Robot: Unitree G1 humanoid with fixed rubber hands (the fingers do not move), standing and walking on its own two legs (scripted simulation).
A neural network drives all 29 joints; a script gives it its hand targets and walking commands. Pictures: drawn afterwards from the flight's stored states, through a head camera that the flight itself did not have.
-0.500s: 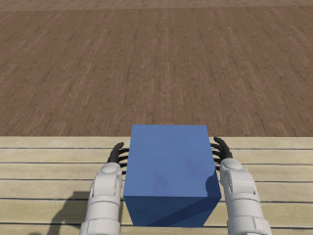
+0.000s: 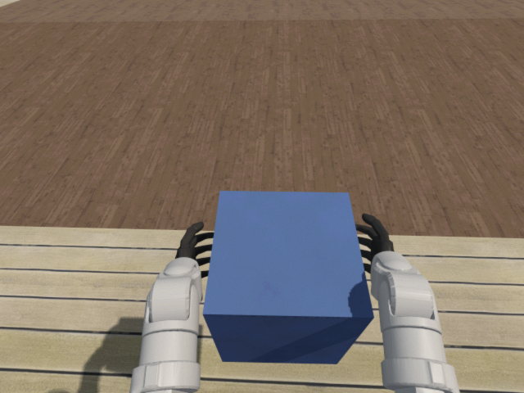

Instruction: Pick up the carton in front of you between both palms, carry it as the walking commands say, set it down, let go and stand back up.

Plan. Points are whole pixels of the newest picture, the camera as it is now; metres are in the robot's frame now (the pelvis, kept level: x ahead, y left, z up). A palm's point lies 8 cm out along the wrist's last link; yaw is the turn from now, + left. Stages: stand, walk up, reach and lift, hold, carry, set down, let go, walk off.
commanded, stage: carry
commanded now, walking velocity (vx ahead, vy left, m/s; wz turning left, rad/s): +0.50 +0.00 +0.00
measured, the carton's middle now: (281, 282) +0.30 +0.00 +0.00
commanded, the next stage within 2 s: none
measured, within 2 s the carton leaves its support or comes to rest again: neither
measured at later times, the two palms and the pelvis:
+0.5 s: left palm (176, 194) +0.43 +0.19 +0.09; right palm (336, 179) +0.46 -0.11 +0.10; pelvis +0.20 +0.02 +0.00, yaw +1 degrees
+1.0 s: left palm (209, 119) +0.77 +0.17 +0.06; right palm (318, 110) +0.80 -0.13 +0.06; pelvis +0.54 +0.01 -0.02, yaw +3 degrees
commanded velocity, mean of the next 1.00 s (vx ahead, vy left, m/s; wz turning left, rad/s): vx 0.50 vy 0.00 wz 0.00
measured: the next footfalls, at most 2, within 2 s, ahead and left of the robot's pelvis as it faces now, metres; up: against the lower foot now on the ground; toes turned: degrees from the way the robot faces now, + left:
right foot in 0.30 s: +0.15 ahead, -0.10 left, +0.00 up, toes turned -8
left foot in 0.54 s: +0.30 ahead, +0.14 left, +0.00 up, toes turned +9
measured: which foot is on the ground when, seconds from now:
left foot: down 0.00-0.32, up 0.34-0.52, down 0.54-0.92, up 0.94-1.00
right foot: down 0.00-0.10, up 0.12-0.28, down 0.30-0.56, up 0.58-0.90, down 0.92-1.00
